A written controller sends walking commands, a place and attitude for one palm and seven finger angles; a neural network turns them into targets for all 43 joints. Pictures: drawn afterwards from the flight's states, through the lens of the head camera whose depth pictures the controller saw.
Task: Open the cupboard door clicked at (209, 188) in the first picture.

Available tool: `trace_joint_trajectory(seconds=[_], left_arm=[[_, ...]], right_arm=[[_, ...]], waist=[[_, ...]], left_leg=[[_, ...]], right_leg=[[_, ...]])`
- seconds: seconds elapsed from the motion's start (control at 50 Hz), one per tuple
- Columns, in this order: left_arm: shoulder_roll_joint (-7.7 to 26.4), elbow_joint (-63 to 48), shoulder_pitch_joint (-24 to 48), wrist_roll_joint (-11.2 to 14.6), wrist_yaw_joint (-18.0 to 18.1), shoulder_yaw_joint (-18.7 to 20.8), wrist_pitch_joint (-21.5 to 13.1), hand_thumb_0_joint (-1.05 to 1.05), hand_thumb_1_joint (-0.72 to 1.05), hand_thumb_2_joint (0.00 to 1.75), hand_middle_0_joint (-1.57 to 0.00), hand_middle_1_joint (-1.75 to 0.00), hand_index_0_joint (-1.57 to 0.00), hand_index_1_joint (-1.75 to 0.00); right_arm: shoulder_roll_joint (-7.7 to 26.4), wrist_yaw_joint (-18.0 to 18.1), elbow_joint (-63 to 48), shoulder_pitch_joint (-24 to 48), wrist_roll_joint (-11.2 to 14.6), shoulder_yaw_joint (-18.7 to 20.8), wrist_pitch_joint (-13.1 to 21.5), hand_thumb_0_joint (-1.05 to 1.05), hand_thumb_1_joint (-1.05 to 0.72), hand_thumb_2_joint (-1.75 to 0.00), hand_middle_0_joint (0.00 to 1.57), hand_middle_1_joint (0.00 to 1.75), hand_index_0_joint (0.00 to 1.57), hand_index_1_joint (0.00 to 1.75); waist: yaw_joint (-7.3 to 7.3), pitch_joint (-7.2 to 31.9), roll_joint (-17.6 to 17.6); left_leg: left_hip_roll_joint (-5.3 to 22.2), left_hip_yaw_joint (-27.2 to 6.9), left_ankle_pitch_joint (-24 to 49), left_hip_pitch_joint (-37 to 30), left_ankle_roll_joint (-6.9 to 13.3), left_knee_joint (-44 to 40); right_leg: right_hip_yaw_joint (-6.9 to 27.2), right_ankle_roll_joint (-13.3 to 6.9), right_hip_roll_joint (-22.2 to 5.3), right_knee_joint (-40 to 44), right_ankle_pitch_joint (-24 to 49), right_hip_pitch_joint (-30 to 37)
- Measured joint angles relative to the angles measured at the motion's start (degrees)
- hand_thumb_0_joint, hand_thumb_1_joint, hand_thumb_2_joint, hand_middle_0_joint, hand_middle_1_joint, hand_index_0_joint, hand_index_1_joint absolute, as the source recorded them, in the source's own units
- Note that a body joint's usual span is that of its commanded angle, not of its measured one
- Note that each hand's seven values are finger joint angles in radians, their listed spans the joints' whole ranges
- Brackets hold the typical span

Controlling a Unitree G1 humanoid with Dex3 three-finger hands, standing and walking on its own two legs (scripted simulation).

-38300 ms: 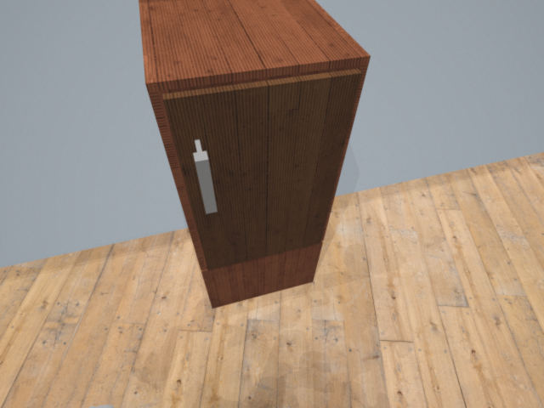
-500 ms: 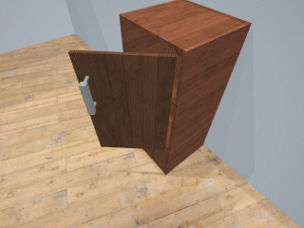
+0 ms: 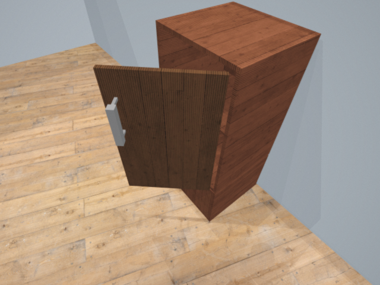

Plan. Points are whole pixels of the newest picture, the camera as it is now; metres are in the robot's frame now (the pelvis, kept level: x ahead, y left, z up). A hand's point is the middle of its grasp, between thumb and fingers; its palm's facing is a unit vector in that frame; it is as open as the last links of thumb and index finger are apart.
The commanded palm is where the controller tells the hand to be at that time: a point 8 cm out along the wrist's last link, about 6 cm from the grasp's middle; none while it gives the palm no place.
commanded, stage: raise the hand with hooked fingers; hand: left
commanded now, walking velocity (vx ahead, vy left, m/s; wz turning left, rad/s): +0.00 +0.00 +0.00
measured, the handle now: (118, 121) +0.58 +0.26 -0.02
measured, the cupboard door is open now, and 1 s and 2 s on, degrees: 48 48 48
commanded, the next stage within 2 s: none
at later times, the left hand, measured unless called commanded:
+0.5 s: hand (111, 279) +0.15 +0.18 -0.08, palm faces +0.06 -1.00 +0.02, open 8.8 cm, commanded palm +0.14 +0.24 -0.05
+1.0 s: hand (91, 243) +0.21 +0.23 -0.04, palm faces +0.03 -1.00 -0.07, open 11.9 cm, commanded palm +0.19 +0.28 -0.03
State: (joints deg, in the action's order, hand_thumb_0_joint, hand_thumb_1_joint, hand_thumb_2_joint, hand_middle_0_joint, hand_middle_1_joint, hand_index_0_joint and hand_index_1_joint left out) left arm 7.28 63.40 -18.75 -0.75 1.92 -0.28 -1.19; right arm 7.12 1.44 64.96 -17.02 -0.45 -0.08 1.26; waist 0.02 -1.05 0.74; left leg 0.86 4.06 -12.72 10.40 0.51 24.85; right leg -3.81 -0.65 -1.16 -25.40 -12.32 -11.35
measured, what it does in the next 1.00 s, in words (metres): lowers itself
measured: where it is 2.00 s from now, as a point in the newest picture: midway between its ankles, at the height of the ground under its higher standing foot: outside the picture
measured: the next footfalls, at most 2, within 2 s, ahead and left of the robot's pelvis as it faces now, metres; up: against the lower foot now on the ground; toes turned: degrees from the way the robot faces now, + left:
none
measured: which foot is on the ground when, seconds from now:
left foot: down 0.00-1.00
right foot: down 0.00-1.00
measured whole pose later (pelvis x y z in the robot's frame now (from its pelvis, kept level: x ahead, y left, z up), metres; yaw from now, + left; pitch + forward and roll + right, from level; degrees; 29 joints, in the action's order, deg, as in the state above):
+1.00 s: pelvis -0.01 +0.00 -0.08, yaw +2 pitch +15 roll -2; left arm 16.3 3.6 -20.3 18.5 -20.4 15.9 -22.2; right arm 14.6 3.1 32.6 -16.6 2.3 1.0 11.3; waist 1.4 7.4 -1.4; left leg 2.0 -0.2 -29.3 49.7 0.7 64.3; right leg -6.0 -1.2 -1.0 -61.3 -28.2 -47.7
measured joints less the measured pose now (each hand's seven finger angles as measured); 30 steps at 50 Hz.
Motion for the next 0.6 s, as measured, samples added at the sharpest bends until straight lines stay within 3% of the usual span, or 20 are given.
trace_joint_trajectory(seconds=[0.06, 0.08, 0.1, 0.16, 0.2, 0.24, 0.28, 0.34, 0.38, 0.44, 0.52, 0.6], left_arm=[[-0.1, 0.0, 0.1, -0.2, 0.4, -0.2, -0.3, 0.01, 0.9, 0.9, -0.2, -0.3, -0.19, -0.3], [0.2, -8.7, -2.6, 2.2, 0.8, -0.2, 3.6, 0.02, 0.91, 0.9, -0.2, -0.3, -0.2, -0.3], [1.2, -19.2, -6.2, 3.8, 1.9, 0.4, 6.2, 0.03, 0.94, 0.9, -0.2, -0.3, -0.2, -0.3], [3.5, -40.8, -12.0, 8.1, 5.1, 0.7, 2.4, 0.06, 0.95, 0.89, -0.2, -0.31, -0.2, -0.31], [3.8, -49.0, -10.9, 9.6, 4.9, 0.9, -2.2, 0.06, 0.92, 0.88, -0.2, -0.32, -0.2, -0.32], [3.3, -52.5, -7.3, 10.2, 2.6, 1.7, -8.9, 0.05, 0.89, 0.87, -0.2, -0.34, -0.2, -0.34], [2.0, -53.5, -3.8, 11.4, -2.0, 2.7, -16.8, 0.04, 0.84, 0.86, -0.2, -0.36, -0.2, -0.36], [0.3, -53.6, -1.4, 12.7, -11.6, 4.1, -28.1, 0.02, 0.77, 0.83, -0.2, -0.4, -0.2, -0.4], [0.3, -54.4, -2.4, 12.5, -16.5, 4.7, -31.7, 0.02, 0.72, 0.82, -0.21, -0.43, -0.21, -0.43], [1.1, -57.1, -6.3, 13.1, -19.1, 5.3, -29.5, 0.01, 0.64, 0.79, -0.22, -0.47, -0.22, -0.47], [2.8, -62.2, -11.9, 13.5, -16.8, 7.0, -25.3, 0.02, 0.54, 0.75, -0.23, -0.53, -0.23, -0.53], [4.8, -67.0, -12.4, 14.6, -16.8, 9.1, -27.0, 0.02, 0.44, 0.71, -0.23, -0.59, -0.23, -0.59]], right_arm=[[0.3, -0.1, -0.2, 0.1, 0.0, -0.1, -0.2, 0.01, -0.92, -0.89, 0.2, 0.29, 0.2, 0.3], [0.8, 0.2, -2.6, -0.5, 0.5, -0.6, 0.0, 0.02, -0.92, -0.89, 0.2, 0.29, 0.2, 0.3], [1.3, 1.1, -5.2, -1.8, 1.1, -0.9, 2.1, 0.02, -0.93, -0.89, 0.2, 0.29, 0.2, 0.3], [3.6, 2.6, -11.7, -4.2, 3.3, -0.6, 10.0, 0.03, -0.93, -0.89, 0.2, 0.3, 0.21, 0.3], [5.6, 2.9, -15.6, -3.3, 3.2, -0.1, 13.5, 0.03, -0.93, -0.89, 0.2, 0.3, 0.21, 0.3], [7.2, 2.3, -19.5, -1.4, 2.5, 0.9, 15.7, 0.03, -0.92, -0.89, 0.2, 0.29, 0.2, 0.3], [8.1, 1.1, -23.3, 0.9, 1.8, 2.0, 16.9, 0.02, -0.92, -0.89, 0.2, 0.29, 0.2, 0.3], [8.4, -1.3, -28.8, 4.7, 1.1, 3.7, 16.7, 0.02, -0.92, -0.89, 0.2, 0.29, 0.2, 0.3], [8.3, -2.3, -32.4, 6.8, 1.1, 4.5, 15.6, 0.02, -0.91, -0.89, 0.2, 0.29, 0.2, 0.3], [8.0, -2.2, -36.8, 9.1, 1.4, 5.1, 13.1, 0.02, -0.91, -0.89, 0.2, 0.29, 0.2, 0.3], [7.1, -1.2, -39.6, 10.3, 1.4, 4.2, 10.8, 0.02, -0.91, -0.9, 0.2, 0.29, 0.2, 0.3], [5.7, -0.3, -38.6, 10.0, 1.1, 1.7, 10.7, 0.01, -0.91, -0.89, 0.2, 0.29, 0.2, 0.3]], waist=[[-0.14, -0.2, -0.4], [-0.03, -0.8, -0.6], [-0.22, -0.9, -0.3], [0.8, 0.6, -1.0], [1.92, 1.6, -2.0], [2.59, 3.3, -2.5], [2.36, 5.7, -1.7], [1.78, 7.9, 0.2], [1.26, 8.8, 1.5], [0.01, 9.0, 2.4], [-1.84, 8.8, 1.6], [-3.08, 8.7, 0.0]], left_leg=[[0.2, 0.0, -0.4, 0.7, 0.1, 1.0], [0.3, 0.1, -0.9, 1.0, 0.1, 2.0], [0.2, 0.3, -1.2, 1.0, 0.3, 2.5], [-0.7, -0.5, -2.5, 3.6, 0.6, 5.4], [-1.3, -1.5, -3.6, 7.2, 0.9, 9.0], [-1.6, -1.9, -5.1, 12.5, 1.0, 13.7], [-1.5, -1.5, -7.1, 18.7, 0.9, 19.1], [-0.7, -0.9, -11.0, 27.1, 0.9, 28.0], [-0.1, -0.7, -13.5, 31.6, 0.4, 33.3], [0.4, -1.2, -16.4, 36.1, 0.4, 39.3], [0.9, -3.4, -18.4, 39.7, -0.1, 43.8], [1.2, -6.0, -19.0, 42.8, -0.5, 46.2]], right_leg=[[0.0, 0.2, 0.2, 0.1, 0.1, -0.2], [0.1, 0.3, 0.2, -0.5, 0.0, -0.4], [0.3, 0.2, 0.0, -1.6, -0.5, -0.8], [-0.5, 0.5, -1.1, -5.5, -2.7, -3.2], [-1.2, 0.7, -1.7, -8.8, -4.4, -6.2], [-0.9, 0.6, -1.9, -13.5, -6.1, -11.3], [0.0, 0.4, -1.9, -19.3, -8.1, -17.9], [0.8, 0.3, -1.4, -28.0, -11.5, -26.6], [1.1, 0.1, -1.1, -33.4, -13.8, -31.3], [0.8, -0.6, -0.9, -39.0, -16.6, -35.5], [-1.4, -1.0, -0.5, -41.9, -18.5, -37.7], [-3.8, -1.4, -0.1, -42.6, -18.9, -39.2]])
